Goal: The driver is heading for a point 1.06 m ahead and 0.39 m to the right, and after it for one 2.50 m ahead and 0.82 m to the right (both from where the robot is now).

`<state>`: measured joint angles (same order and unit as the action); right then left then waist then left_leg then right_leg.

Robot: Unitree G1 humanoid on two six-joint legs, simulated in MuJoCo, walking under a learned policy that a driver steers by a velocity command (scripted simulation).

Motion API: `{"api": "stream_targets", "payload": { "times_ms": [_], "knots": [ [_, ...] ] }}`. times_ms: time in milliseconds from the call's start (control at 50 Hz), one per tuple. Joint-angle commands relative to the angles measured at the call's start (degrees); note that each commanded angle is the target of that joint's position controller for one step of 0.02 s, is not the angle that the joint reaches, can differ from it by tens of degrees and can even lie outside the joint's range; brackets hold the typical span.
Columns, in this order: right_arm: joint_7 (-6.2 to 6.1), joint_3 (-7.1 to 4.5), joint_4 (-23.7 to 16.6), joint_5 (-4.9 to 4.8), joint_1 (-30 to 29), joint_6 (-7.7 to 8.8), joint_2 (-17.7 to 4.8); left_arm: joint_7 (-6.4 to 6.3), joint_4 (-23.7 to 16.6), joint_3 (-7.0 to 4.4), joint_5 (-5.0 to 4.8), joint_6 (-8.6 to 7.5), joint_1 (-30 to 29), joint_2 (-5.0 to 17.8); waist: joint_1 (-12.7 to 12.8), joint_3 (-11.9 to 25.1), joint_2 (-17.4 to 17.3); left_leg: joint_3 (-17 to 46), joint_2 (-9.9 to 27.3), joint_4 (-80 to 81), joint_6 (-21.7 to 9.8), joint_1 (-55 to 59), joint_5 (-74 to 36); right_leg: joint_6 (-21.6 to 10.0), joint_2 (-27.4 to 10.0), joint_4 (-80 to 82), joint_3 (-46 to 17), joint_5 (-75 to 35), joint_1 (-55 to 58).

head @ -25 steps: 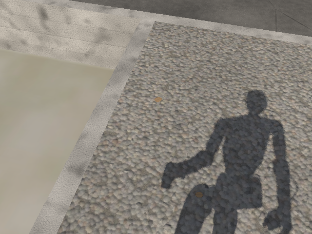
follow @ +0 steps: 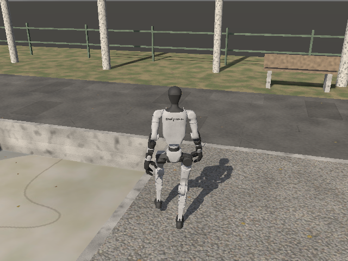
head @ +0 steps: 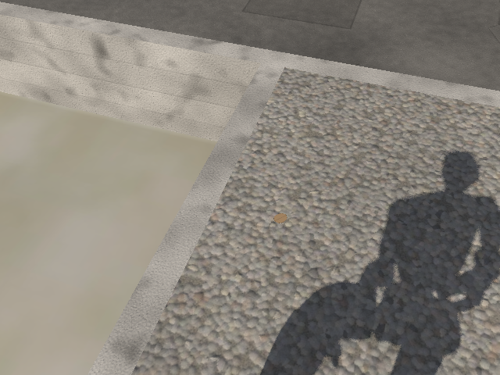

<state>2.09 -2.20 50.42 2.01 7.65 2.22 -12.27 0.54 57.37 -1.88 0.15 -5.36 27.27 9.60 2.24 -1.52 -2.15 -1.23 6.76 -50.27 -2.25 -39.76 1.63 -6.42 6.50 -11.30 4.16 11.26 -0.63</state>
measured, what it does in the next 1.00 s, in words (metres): walks ahead, turning right: left foot, then right foot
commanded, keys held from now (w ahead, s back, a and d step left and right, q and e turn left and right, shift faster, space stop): w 0.02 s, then w+e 0.96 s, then w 0.02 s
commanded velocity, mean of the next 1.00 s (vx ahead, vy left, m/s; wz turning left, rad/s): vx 0.50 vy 0.00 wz -0.45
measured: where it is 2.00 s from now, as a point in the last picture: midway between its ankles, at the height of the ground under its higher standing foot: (390, 238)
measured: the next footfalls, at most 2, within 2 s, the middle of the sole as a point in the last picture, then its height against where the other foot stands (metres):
left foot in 0.22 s outside the picture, level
right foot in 0.78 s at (332, 365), level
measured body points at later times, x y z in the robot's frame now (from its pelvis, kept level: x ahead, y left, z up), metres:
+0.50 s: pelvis +0.28 +0.04 +0.00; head +0.29 +0.04 +0.45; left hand +0.41 +0.28 -0.14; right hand +0.24 -0.22 -0.14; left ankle +0.27 +0.11 -0.75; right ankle +0.30 -0.11 -0.66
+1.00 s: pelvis +0.50 -0.10 -0.01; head +0.53 -0.12 +0.44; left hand +0.68 +0.12 -0.14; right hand +0.48 -0.38 -0.13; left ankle +0.60 +0.04 -0.66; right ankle +0.49 -0.13 -0.75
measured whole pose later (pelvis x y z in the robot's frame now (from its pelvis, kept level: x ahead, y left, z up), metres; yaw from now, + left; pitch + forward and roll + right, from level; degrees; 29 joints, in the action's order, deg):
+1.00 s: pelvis +0.50 -0.10 -0.01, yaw -30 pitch +0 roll +0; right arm 0.7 -3.5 46.8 2.5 10.3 2.8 -13.8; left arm 0.2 50.6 -4.2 0.1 -2.3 17.0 14.2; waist 0.6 -3.7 -0.9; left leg 0.3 6.9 -64.8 1.8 -32.7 16.9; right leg -8.8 8.4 -22.0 1.3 10.8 -11.5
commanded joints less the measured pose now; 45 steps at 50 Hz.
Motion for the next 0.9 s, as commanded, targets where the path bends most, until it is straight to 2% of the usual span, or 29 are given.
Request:
{"api": "stream_targets", "payload": {
  "times_ms": [20,80,140,180,200,220,240,260,280,300,320,340,380,400,460,520,580,660,680,720,740,760,780,800,820,840,860,880,900],
  "knots": [
    [0.2,0.33,-4.51,-0.37,-6.68,0.54,-1.07,-0.38,-1.18,-0.68,-0.11,-0.71,3.9,5.98,0.12,-4.4,4.72,-2.54,-1.8,6.68,0.29,-0.58,-5.13,-3.86,-15.08,4.38,-7.69,-21.37,-2.1],
    [0.03,0.49,-6.33,-0.45,-12.0,0.61,-1.42,-1.03,0.12,-0.39,0.46,-0.17,7.37,6.14,1.8,-5.16,4.94,-2.84,-3.51,11.67,0.22,-0.48,-3.53,-4.42,-16.1,1.71,-9.78,-27.04,3.06],
    [0.0,0.24,-7.47,-0.53,-13.21,1.4,-2.31,-1.81,0.22,-0.77,1.28,0.57,6.77,7.93,1.02,-4.45,5.37,-1.99,-5.18,15.42,-1.03,1.03,2.39,-5.39,-18.09,-3.17,-12.02,-34.97,8.82],
    [-0.57,-0.29,-5.91,-0.87,-7.2,2.17,-3.31,-1.96,-0.19,-1.02,1.38,0.69,3.97,8.9,-2.39,-2.01,6.36,-2.39,-7.93,19.2,-2.56,12.25,6.55,-3.88,-17.28,-9.53,-11.49,-45.09,7.02],
    [-1.16,-1.02,-3.46,-0.99,0.4,2.69,-4.67,-1.66,-0.23,-1.15,1.22,0.65,2.98,9.4,-5.52,1.81,5.91,-2.8,-9.5,22.2,-3.64,22.35,5.66,-2.95,-15.81,-17.46,-10.86,-47.62,5.19],
    [-1.96,-2.09,-0.87,-0.42,9.91,3.32,-7.3,-1.41,-0.71,-1.03,0.64,0.43,1.62,9.01,-9.87,7.16,5.02,0.4,-5.89,23.61,-5.14,37.86,3.18,-1.92,-13.57,-28.67,-9.43,-37.81,-3.31],
    [-2.87,-3.55,-0.55,1.28,17.88,3.52,-13.29,-1.06,-3.17,-0.09,-0.88,0.22,3.54,4.67,-10.56,16.42,-2.87,18.86,10.58,23.44,-8.16,54.96,7.36,-0.25,-8.17,-46.86,-6.13,-13.35,-18.35],
    [-2.21,-4.2,-0.51,0.14,17.43,2.55,-14.52,-1.4,-3.35,-0.6,-2.14,0.74,8.15,4.29,-8.02,22.98,-11.88,38.93,19.88,30.07,-13.35,60.62,9.44,0.46,-1.96,-61.71,-5.11,17.99,-30.19],
    [-1.9,-3.29,-1.81,-0.73,11.88,1.97,-10.0,-1.76,-3.1,-1.8,-0.64,1.43,4.58,8.26,-6.19,14.7,-2.91,34.89,17.29,32.62,-11.84,52.48,15.58,0.0,-5.98,-65.7,-7.98,13.18,-33.89],
    [-1.88,-2.2,-2.51,-0.86,6.91,2.11,-5.96,-1.31,-3.8,-1.87,-0.21,1.58,0.03,7.33,-5.1,6.45,0.68,26.8,15.1,35.63,-10.53,42.71,17.34,0.18,-7.82,-64.51,-8.02,8.47,-33.91],
    [-1.9,-1.66,-2.45,-0.59,4.41,2.48,-3.91,-0.89,-4.1,-1.86,0.1,1.85,-1.73,5.8,-3.44,1.91,0.96,20.29,12.55,38.04,-8.33,35.67,13.28,0.47,-9.78,-62.0,-8.04,5.7,-32.48],
    [-2.2,-1.38,-1.48,-0.82,4.83,2.95,-2.86,-0.41,-4.47,-2.17,1.09,2.56,-2.5,5.43,-2.14,-0.07,-0.58,15.16,10.31,38.96,-6.87,31.45,9.08,0.87,-10.94,-60.18,-8.13,4.86,-30.95],
    [-2.34,-1.27,-0.02,-1.11,7.11,3.89,-2.17,0.3,-4.21,-2.35,1.63,4.07,-1.41,3.96,-0.4,-0.17,-1.42,9.0,8.63,39.84,-5.57,28.4,3.86,1.59,-11.3,-59.05,-7.48,4.07,-28.81],
    [-2.27,-1.44,0.48,-1.25,7.95,4.53,-2.63,0.55,-4.76,-2.39,1.74,4.5,-2.86,3.76,-0.07,-0.21,-1.26,6.97,8.43,40.6,-5.65,28.4,2.29,1.71,-11.29,-58.65,-7.03,3.01,-29.89],
    [-2.26,-1.73,1.46,-1.02,10.75,4.88,-3.44,1.19,-7.15,-2.4,1.58,5.33,-9.87,3.96,-0.44,-2.0,-1.54,1.28,7.53,42.38,-5.54,30.25,0.05,2.11,-12.22,-56.05,-6.36,-3.84,-36.89],
    [-2.43,-1.33,2.37,-0.7,13.49,4.76,-2.82,1.87,-9.1,-2.09,1.21,5.12,-15.84,4.24,-1.28,-2.95,-1.76,-3.44,6.7,41.67,-5.19,33.12,-6.57,2.66,-12.13,-49.39,-5.59,-9.51,-40.5],
    [-2.82,-1.4,2.79,-0.5,15.11,4.46,-4.05,2.55,-11.12,-1.24,1.27,4.69,-22.37,3.63,-2.62,-3.84,-1.62,-7.51,6.53,40.79,-4.86,34.84,-9.91,2.53,-11.68,-38.62,-2.52,-12.93,-38.75],
    [-3.51,-1.84,5.08,0.04,20.88,3.62,-5.69,3.09,-14.87,-0.44,2.18,4.6,-29.74,3.79,-4.97,-5.28,-1.65,-9.03,9.98,40.17,-5.55,42.62,-14.34,0.5,-11.01,-30.02,1.69,-7.04,-38.23],
    [-3.64,-2.09,5.51,-0.03,21.48,3.26,-6.64,3.04,-15.12,-0.56,2.53,4.44,-29.94,3.98,-4.73,-5.37,-0.78,-9.9,10.77,38.46,-5.73,44.8,-17.52,-0.16,-10.49,-28.6,2.38,-4.01,-37.77],
    [-3.85,-2.45,5.63,-0.02,20.76,2.43,-7.99,2.87,-15.02,-0.96,2.22,4.4,-28.7,4.67,-3.54,-3.94,-1.74,-12.93,10.3,32.47,-4.86,46.87,-31.52,-2.13,-7.21,-25.65,5.02,0.6,-32.63],
    [-3.91,-2.71,5.7,-0.07,20.58,1.98,-8.96,2.72,-14.47,-1.36,2.3,4.36,-26.1,5.39,-2.36,-2.15,-2.81,-14.03,10.15,27.17,-4.48,47.17,-38.99,-3.25,-4.94,-24.91,6.15,3.16,-28.32],
    [-3.84,-2.94,5.63,-0.12,20.3,1.43,-9.8,2.51,-13.1,-2.02,2.31,4.12,-21.0,6.4,-0.35,0.85,-3.27,-14.68,9.94,18.88,-4.3,46.57,-42.66,-4.52,-2.48,-23.71,6.7,5.04,-22.37],
    [-3.69,-2.91,4.98,-0.72,19.33,1.08,-10.03,2.1,-11.01,-2.98,2.6,3.56,-12.88,7.8,3.36,5.19,-2.46,-15.31,9.41,7.04,-3.23,41.21,-37.96,-6.13,-0.84,-19.54,5.25,3.61,-11.13],
    [-3.4,-2.56,3.24,-0.81,18.42,1.13,-8.82,1.25,-8.89,-4.83,3.26,3.16,-4.02,12.76,7.19,11.07,3.17,-15.51,7.67,-9.93,-1.11,28.69,-19.85,-9.05,-8.63,-15.69,-7.11,9.7,3.32],
    [-2.06,-1.67,-1.71,-1.81,17.38,1.84,-3.24,0.7,-10.45,-6.22,2.07,3.6,-5.71,18.72,3.82,15.13,17.96,-12.01,-5.81,-32.76,3.03,1.97,28.38,-17.76,-25.15,-8.55,-40.0,11.33,19.39],
    [-1.66,-2.66,-3.87,-1.42,9.34,2.8,-8.59,0.23,-10.65,-6.12,1.27,4.57,-3.12,18.2,6.57,14.43,7.44,-0.36,-5.69,-35.07,2.63,-5.4,26.06,-17.72,-25.79,-4.4,-42.7,5.84,18.94],
    [-1.41,-2.23,-5.16,-2.05,5.98,3.58,-7.14,-0.46,-10.01,-5.56,1.07,4.65,-5.93,16.25,4.68,7.89,5.7,1.08,-2.86,-32.6,1.94,-7.28,20.39,-16.24,-24.67,-4.54,-34.44,0.64,13.27],
    [-1.6,-2.12,-4.19,-2.02,7.75,4.01,-6.71,-0.56,-10.03,-4.88,0.6,4.23,-8.78,13.19,1.41,3.27,1.26,1.35,-0.64,-25.93,1.81,-3.25,16.82,-13.7,-22.38,-3.76,-28.96,-7.73,4.6],
    [-1.71,-2.24,-4.2,-0.98,7.92,3.41,-6.36,-0.77,-10.42,-4.42,0.32,3.63,-11.21,11.82,-1.0,1.86,-0.22,2.1,0.56,-21.68,2.16,0.6,16.37,-11.81,-19.29,-3.37,-24.97,-12.12,-0.67]
  ]
}}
